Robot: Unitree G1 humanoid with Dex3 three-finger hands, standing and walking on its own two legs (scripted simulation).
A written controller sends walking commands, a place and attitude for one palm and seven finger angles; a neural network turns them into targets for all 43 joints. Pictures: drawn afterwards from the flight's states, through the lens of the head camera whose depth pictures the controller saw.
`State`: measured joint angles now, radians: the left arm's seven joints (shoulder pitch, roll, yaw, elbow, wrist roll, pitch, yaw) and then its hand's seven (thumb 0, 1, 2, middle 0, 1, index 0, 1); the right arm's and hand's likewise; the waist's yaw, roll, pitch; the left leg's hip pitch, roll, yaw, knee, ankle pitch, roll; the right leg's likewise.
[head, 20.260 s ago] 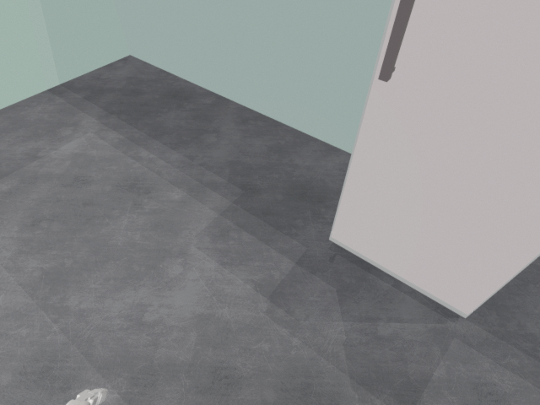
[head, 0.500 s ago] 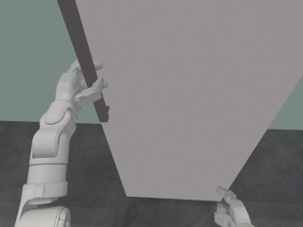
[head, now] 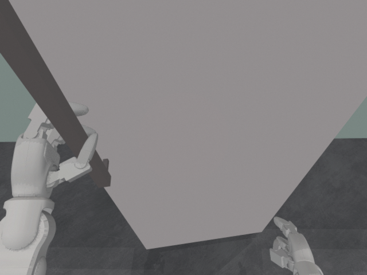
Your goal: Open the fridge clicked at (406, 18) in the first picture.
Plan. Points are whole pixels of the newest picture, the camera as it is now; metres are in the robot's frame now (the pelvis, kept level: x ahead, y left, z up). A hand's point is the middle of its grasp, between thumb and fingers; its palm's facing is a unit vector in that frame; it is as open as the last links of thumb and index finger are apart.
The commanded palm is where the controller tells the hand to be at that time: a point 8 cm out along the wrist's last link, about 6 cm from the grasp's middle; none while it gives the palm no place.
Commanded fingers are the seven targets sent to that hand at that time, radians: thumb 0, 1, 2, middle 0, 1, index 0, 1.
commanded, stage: walk backward, drawing the door open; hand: left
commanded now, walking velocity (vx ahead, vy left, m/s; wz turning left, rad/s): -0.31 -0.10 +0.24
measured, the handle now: (67, 110) +0.30 +0.19 +0.25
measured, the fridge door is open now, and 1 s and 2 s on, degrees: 8 21 53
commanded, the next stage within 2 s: none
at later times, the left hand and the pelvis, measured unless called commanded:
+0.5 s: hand (84, 164) +0.25 +0.17 +0.19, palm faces +0.29 -0.90 -0.31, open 7.6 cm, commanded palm +0.20 +0.22 +0.21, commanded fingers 0.00 0.90 0.90 -0.45 -1.40 -0.45 -1.40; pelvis -0.03 -0.02 -0.02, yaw +5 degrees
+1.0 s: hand (92, 234) +0.15 +0.12 +0.19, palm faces +0.45 -0.85 -0.28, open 7.7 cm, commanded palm +0.10 +0.16 +0.21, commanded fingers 0.00 0.90 0.90 -0.45 -1.40 -0.45 -1.40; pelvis -0.13 -0.11 -0.02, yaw +17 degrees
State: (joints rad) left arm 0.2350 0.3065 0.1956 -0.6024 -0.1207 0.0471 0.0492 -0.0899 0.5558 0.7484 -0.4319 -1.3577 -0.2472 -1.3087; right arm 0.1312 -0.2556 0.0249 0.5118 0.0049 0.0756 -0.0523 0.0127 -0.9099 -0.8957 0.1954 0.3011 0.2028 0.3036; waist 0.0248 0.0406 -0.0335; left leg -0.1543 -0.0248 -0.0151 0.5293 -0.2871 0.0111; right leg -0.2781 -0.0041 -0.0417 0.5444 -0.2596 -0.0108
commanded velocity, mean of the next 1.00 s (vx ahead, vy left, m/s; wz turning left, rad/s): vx -0.24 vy -0.14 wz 0.35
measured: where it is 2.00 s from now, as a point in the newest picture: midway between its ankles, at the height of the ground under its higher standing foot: outside the picture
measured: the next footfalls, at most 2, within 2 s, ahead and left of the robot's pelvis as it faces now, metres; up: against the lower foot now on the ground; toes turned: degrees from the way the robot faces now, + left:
left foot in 0.40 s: +0.07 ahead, +0.12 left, +0.00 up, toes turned +6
right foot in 0.68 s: +0.02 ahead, -0.15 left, +0.00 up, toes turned +9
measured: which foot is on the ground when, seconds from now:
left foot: down 0.00-0.12, up 0.14-0.38, down 0.40-0.68, up 0.70-0.98, down 1.00-1.00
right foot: down 0.00-0.44, up 0.46-0.66, down 0.68-1.00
